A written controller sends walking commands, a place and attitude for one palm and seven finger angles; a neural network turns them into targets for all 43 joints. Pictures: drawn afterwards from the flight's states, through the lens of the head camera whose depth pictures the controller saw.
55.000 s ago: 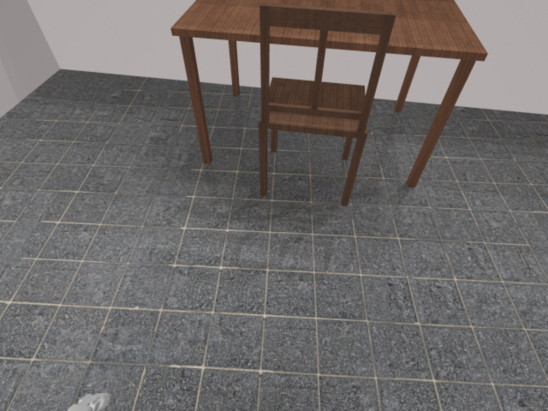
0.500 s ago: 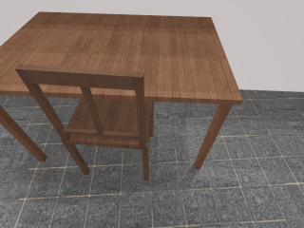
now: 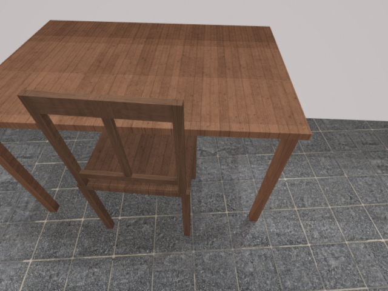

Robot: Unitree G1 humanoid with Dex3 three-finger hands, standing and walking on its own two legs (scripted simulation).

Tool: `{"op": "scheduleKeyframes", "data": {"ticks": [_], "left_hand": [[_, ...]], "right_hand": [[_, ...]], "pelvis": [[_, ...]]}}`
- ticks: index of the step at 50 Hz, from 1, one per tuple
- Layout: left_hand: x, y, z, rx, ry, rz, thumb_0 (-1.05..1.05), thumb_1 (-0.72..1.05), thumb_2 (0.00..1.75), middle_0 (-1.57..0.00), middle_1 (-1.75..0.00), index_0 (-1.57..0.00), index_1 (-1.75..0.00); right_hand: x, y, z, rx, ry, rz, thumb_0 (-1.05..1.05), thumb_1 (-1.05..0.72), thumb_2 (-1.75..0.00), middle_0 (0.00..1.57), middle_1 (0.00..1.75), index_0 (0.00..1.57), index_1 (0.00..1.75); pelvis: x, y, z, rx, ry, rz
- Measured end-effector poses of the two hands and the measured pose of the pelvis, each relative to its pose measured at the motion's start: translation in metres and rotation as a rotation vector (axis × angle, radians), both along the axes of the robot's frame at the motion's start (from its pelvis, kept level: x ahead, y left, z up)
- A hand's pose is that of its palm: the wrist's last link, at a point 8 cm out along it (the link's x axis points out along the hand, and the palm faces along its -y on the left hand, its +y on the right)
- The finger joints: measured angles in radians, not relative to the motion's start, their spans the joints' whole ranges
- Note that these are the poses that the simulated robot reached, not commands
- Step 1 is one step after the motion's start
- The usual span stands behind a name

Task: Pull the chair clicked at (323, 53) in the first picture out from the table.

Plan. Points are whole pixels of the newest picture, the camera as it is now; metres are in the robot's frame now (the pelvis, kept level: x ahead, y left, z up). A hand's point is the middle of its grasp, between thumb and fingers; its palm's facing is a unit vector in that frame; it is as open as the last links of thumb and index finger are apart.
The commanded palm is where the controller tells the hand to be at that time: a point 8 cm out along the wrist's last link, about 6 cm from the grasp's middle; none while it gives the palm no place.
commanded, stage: look again from close up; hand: left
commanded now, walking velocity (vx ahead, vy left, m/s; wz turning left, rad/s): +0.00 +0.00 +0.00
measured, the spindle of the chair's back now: (119, 149) +0.52 +0.27 -0.10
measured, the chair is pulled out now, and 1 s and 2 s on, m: -0.10 -0.10 -0.10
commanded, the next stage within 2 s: shuffle to correct the standing spot in 0.20 s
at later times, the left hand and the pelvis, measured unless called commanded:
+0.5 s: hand out of the picture -0.01 +0.18 -0.18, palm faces +0.06 -0.98 -0.21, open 7.4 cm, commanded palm none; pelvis +0.00 +0.00 +0.00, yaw +1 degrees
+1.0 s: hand (110, 285) +0.17 +0.22 -0.17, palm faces +0.00 -0.97 -0.24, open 7.3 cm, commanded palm none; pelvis +0.08 +0.03 -0.02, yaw -1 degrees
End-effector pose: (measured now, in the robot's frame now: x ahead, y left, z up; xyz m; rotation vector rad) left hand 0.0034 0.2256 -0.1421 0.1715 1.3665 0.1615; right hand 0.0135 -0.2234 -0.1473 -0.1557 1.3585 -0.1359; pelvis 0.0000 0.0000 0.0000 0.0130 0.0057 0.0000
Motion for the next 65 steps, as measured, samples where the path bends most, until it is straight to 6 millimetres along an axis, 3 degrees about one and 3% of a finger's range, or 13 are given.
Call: {"op": "scheduleKeyframes", "data": {"ticks": [22, 33, 38, 44, 49, 52, 55, 60, 65], "left_hand": [[-0.01, -0.001, 0.0, -0.001, 0.004, 0.022, 0.0, 0.91, 0.89, -0.2, -0.3, -0.2, -0.3], [-0.033, 0.03, -0.014, -0.028, 0.12, 0.071, 0.0, 0.91, 0.89, -0.2, -0.3, -0.2, -0.3], [0.007, 0.044, -0.008, -0.021, 0.103, 0.02, 0.01, 0.91, 0.89, -0.2, -0.3, -0.2, -0.3], [0.086, 0.045, 0.003, -0.005, -0.042, -0.026, 0.01, 0.92, 0.89, -0.2, -0.3, -0.2, -0.3], [0.147, 0.039, 0.001, 0.024, -0.173, -0.064, 0.0, 0.92, 0.89, -0.2, -0.3, -0.2, -0.3], [0.159, 0.037, 0.001, 0.023, -0.212, -0.043, 0.0, 0.92, 0.89, -0.2, -0.3, -0.2, -0.3], [0.154, 0.04, 0.006, 0.026, -0.189, -0.013, 0.0, 0.92, 0.89, -0.2, -0.3, -0.2, -0.3], [0.142, 0.062, 0.009, 0.026, -0.108, 0.001, 0.0, 0.93, 0.89, -0.2, -0.3, -0.2, -0.3], [0.134, 0.096, 0.0, 0.017, -0.047, 0.029, 0.0, 0.92, 0.89, -0.21, -0.3, -0.2, -0.3]], "right_hand": [[-0.013, -0.004, -0.002, 0.003, 0.04, 0.007, 0.01, -0.91, -0.89, 0.2, 0.3, 0.2, 0.3], [0.006, 0.016, 0.003, -0.051, 0.006, 0.01, 0.01, -0.91, -0.89, 0.2, 0.3, 0.2, 0.3], [-0.006, 0.039, 0.007, -0.023, 0.036, -0.022, 0.0, -0.91, -0.89, 0.2, 0.3, 0.2, 0.3], [-0.022, 0.062, 0.003, 0.049, 0.152, -0.041, 0.0, -0.91, -0.89, 0.2, 0.3, 0.2, 0.3], [-0.02, 0.064, -0.015, 0.093, 0.207, -0.073, 0.01, -0.9, -0.89, 0.2, 0.3, 0.2, 0.3], [-0.002, 0.056, -0.019, 0.083, 0.208, -0.064, 0.01, -0.9, -0.89, 0.2, 0.3, 0.2, 0.3], [0.034, 0.048, -0.011, 0.058, 0.149, -0.052, 0.01, -0.91, -0.89, 0.2, 0.3, 0.2, 0.3], [0.101, 0.043, 0.008, 0.014, -0.002, -0.031, 0.01, -0.91, -0.89, 0.2, 0.3, 0.2, 0.3], [0.154, 0.055, 0.017, -0.042, -0.111, 0.014, 0.01, -0.91, -0.89, 0.19, 0.3, 0.19, 0.3]], "pelvis": [[-0.001, -0.002, -0.001, -0.008, -0.006, 0.009], [0.023, 0.032, -0.01, -0.002, -0.013, -0.015], [0.033, 0.041, -0.004, -0.001, -0.006, -0.025], [0.052, 0.043, -0.001, -0.004, -0.007, -0.022], [0.077, 0.035, -0.015, 0.015, -0.019, -0.018], [0.085, 0.035, -0.017, 0.0, -0.032, -0.001], [0.092, 0.038, -0.009, 0.0, -0.024, -0.001], [0.106, 0.05, 0.002, 0.017, -0.003, -0.015], [0.121, 0.077, -0.001, 0.013, -0.008, -0.029]]}}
